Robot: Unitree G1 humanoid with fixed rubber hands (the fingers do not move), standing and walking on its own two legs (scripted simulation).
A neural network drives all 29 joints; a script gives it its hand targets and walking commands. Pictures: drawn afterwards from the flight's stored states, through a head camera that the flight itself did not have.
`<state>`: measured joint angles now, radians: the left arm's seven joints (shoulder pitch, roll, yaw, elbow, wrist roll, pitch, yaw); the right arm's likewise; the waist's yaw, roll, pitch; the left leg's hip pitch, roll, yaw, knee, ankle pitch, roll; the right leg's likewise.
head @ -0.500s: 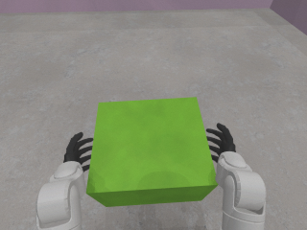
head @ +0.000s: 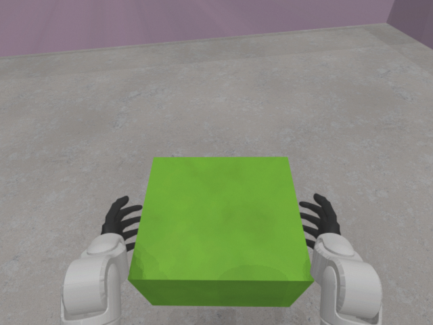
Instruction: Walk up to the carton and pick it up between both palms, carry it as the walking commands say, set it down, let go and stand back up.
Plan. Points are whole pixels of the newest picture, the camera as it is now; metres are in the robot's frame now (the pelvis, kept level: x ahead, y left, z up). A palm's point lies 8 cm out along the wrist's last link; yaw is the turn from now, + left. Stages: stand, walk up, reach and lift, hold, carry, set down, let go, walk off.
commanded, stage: carry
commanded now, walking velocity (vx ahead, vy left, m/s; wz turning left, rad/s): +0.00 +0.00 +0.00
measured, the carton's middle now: (220, 230) +0.30 -0.02 +0.02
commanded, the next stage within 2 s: none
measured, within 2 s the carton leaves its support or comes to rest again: neither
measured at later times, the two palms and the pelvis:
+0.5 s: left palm (124, 265) +0.21 +0.13 +0.09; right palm (346, 257) +0.20 -0.21 +0.08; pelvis -0.05 -0.02 -0.01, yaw -6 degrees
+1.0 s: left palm (202, 289) +0.17 +0.01 +0.07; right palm out of the picture +0.12 -0.32 +0.09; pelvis -0.10 -0.11 -0.01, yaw -11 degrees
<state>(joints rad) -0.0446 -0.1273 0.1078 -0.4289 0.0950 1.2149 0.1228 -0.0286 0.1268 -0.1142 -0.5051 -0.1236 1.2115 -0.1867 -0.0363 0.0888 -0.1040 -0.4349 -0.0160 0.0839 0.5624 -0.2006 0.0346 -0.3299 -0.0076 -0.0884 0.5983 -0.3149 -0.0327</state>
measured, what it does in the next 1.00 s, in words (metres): steps to the right: right foot, then left foot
